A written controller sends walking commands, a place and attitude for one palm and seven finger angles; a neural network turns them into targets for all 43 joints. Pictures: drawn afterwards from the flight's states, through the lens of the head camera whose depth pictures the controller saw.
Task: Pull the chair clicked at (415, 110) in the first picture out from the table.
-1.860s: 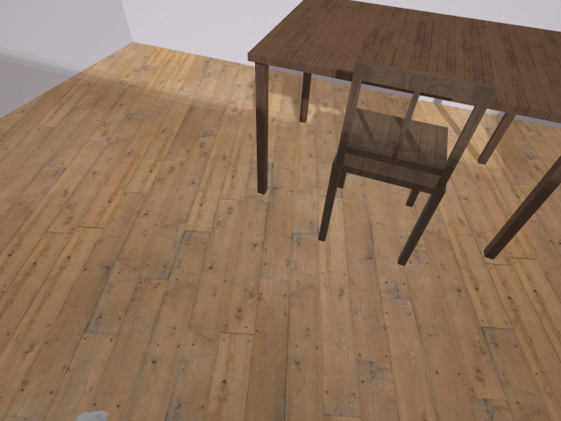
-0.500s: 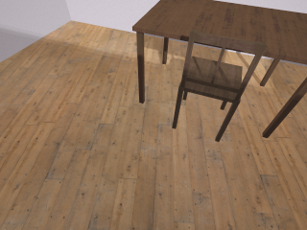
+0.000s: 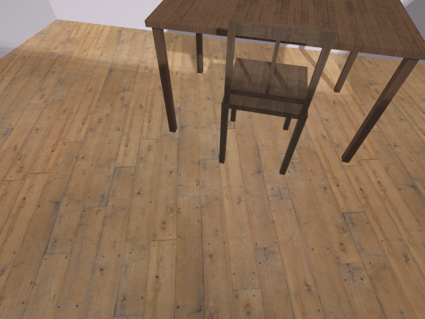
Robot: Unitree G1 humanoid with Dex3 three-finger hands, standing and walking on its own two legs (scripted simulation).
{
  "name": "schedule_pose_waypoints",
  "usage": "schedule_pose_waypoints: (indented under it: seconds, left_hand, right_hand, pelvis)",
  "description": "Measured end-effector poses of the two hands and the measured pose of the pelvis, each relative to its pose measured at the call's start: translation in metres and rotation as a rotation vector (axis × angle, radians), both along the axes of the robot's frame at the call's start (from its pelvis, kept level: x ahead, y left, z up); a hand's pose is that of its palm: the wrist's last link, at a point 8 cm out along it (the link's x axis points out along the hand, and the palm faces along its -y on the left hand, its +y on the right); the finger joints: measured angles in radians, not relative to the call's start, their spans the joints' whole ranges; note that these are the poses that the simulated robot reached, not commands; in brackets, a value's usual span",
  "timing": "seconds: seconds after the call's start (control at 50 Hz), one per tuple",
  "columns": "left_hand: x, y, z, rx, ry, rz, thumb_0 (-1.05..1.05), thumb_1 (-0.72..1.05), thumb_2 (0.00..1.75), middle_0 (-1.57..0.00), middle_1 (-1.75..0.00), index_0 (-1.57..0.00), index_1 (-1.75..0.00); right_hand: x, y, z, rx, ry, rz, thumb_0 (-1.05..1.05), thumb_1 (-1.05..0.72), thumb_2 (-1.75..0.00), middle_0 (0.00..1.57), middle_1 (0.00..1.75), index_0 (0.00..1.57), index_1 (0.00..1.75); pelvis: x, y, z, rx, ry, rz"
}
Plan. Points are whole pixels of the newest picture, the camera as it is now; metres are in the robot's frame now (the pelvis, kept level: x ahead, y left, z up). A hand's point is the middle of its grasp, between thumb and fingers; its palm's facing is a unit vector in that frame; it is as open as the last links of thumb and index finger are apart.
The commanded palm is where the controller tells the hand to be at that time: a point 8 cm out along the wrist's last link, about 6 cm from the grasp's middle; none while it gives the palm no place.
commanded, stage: walk to a spot facing it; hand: left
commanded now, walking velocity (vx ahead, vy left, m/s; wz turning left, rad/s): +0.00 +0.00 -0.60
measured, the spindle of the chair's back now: (272, 68) +1.02 -0.15 -0.10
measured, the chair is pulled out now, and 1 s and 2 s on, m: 0.00 0.00 0.00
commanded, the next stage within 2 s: turn to face it in 1.74 s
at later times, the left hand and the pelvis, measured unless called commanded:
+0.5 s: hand out of the picture +0.07 +0.21 -0.16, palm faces -0.16 -0.96 -0.23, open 7.4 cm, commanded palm none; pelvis -0.01 +0.02 +0.01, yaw -14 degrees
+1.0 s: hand (191, 260) +0.27 +0.08 -0.16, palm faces -0.62 -0.77 -0.13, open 7.4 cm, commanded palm none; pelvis +0.06 +0.00 +0.01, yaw -35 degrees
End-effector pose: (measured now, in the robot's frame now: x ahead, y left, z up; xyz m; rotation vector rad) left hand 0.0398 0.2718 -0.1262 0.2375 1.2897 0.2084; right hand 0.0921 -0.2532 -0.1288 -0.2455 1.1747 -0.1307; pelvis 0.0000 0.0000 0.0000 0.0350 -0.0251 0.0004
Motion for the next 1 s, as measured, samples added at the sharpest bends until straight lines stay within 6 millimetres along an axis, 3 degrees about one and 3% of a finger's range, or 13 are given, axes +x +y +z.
schedule_pose_waypoints:
  seconds: [0.1, 0.2, 0.28, 0.42, 0.54, 0.62, 0.72, 0.8, 0.86, 0.92, 1.0]
  left_hand:
    - [0.001, -0.029, -0.004, -0.013, -0.018, -0.028, 0.0, 0.91, 0.9, -0.2, -0.3, -0.2, -0.3]
    - [-0.004, -0.049, 0.005, -0.042, 0.008, -0.042, 0.0, 0.91, 0.9, -0.2, -0.3, -0.2, -0.3]
    - [0.0, -0.052, 0.009, -0.056, 0.022, -0.076, 0.0, 0.91, 0.9, -0.2, -0.3, -0.2, -0.3]
    - [0.02, -0.033, 0.006, -0.058, 0.007, -0.144, 0.0, 0.9, 0.9, -0.2, -0.3, -0.2, -0.3]
    - [0.048, -0.001, -0.006, -0.066, -0.015, -0.215, 0.0, 0.91, 0.9, -0.2, -0.3, -0.2, -0.3]
    - [0.079, 0.013, -0.006, -0.081, -0.034, -0.278, 0.0, 0.91, 0.9, -0.2, -0.3, -0.2, -0.3]
    - [0.124, 0.011, 0.002, -0.103, -0.079, -0.365, 0.0, 0.91, 0.9, -0.19, -0.3, -0.19, -0.3]
    - [0.156, -0.009, 0.001, -0.116, -0.067, -0.442, 0.0, 0.91, 0.9, -0.19, -0.3, -0.19, -0.3]
    - [0.181, -0.037, -0.003, -0.135, -0.049, -0.514, 0.0, 0.91, 0.9, -0.19, -0.29, -0.19, -0.3]
    - [0.209, -0.078, -0.007, -0.16, -0.04, -0.599, 0.01, 0.91, 0.9, -0.19, -0.29, -0.19, -0.3]
    - [0.253, -0.149, -0.011, -0.199, -0.066, -0.723, 0.01, 0.91, 0.9, -0.19, -0.29, -0.19, -0.3]
  right_hand:
    - [-0.024, -0.01, -0.021, 0.042, 0.045, -0.062, 0.01, -0.9, -0.9, 0.2, 0.3, 0.2, 0.3]
    - [-0.038, -0.016, -0.009, 0.047, 0.067, -0.106, 0.01, -0.9, -0.9, 0.2, 0.3, 0.2, 0.3]
    - [-0.044, -0.019, 0.002, 0.033, 0.044, -0.152, 0.01, -0.9, -0.9, 0.2, 0.3, 0.2, 0.3]
    - [-0.05, -0.016, 0.016, -0.013, -0.006, -0.217, 0.01, -0.9, -0.9, 0.2, 0.3, 0.2, 0.3]
    - [-0.056, 0.006, 0.029, -0.06, -0.088, -0.265, 0.01, -0.9, -0.9, 0.2, 0.3, 0.2, 0.3]
    - [-0.085, 0.026, 0.039, -0.081, -0.083, -0.317, 0.01, -0.9, -0.9, 0.2, 0.3, 0.2, 0.3]
    - [-0.132, 0.049, 0.042, -0.074, 0.014, -0.42, 0.01, -0.9, -0.9, 0.2, 0.3, 0.2, 0.3]
    - [-0.168, 0.071, 0.037, -0.045, 0.094, -0.529, 0.01, -0.9, -0.9, 0.2, 0.3, 0.2, 0.3]
    - [-0.195, 0.09, 0.032, -0.009, 0.168, -0.616, 0.01, -0.9, -0.9, 0.2, 0.3, 0.2, 0.3]
    - [-0.221, 0.109, 0.028, 0.036, 0.255, -0.706, 0.01, -0.9, -0.9, 0.2, 0.3, 0.2, 0.3]
    - [-0.247, 0.132, 0.023, 0.111, 0.378, -0.818, 0.01, -0.9, -0.9, 0.2, 0.3, 0.2, 0.3]
  pelvis:
    - [-0.003, -0.014, -0.009, -0.015, -0.005, -0.032]
    - [-0.007, -0.018, 0.004, -0.012, 0.018, -0.075]
    - [-0.008, -0.016, 0.011, -0.006, 0.039, -0.118]
    - [-0.011, 0.0, 0.012, -0.017, 0.058, -0.2]
    - [-0.01, 0.029, 0.007, -0.041, 0.07, -0.276]
    - [-0.004, 0.043, 0.011, -0.058, 0.049, -0.324]
    - [0.011, 0.047, 0.018, -0.071, 0.043, -0.397]
    - [0.026, 0.044, 0.018, -0.071, 0.039, -0.458]
    - [0.037, 0.036, 0.016, -0.069, 0.035, -0.507]
    - [0.048, 0.024, 0.013, -0.064, 0.032, -0.554]
    - [0.064, 0.001, 0.006, -0.059, 0.034, -0.613]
